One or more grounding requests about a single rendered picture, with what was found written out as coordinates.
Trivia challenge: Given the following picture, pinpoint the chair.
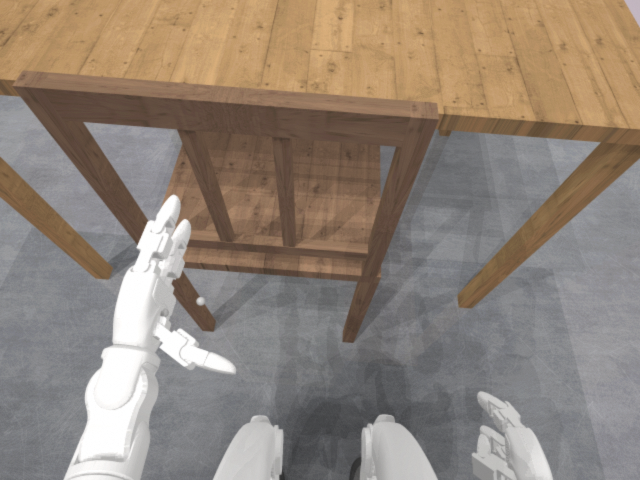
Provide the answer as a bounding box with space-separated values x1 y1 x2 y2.
12 70 439 343

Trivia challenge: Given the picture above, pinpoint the left robot hand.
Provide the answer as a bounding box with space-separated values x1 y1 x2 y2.
112 195 236 375

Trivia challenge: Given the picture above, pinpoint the robot thigh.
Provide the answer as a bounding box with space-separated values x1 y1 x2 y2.
361 422 438 480
213 422 283 480

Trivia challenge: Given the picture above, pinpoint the left robot thigh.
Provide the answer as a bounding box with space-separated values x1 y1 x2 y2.
213 422 283 480

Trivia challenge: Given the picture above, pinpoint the right robot hand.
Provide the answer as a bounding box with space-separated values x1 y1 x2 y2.
472 391 553 480

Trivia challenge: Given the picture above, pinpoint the right robot thigh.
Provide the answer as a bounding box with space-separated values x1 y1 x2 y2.
361 422 438 480

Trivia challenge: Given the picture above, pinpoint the table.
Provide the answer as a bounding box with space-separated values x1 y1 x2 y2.
0 0 640 309

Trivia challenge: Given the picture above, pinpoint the robot left forearm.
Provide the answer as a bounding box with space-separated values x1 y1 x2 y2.
64 345 161 480

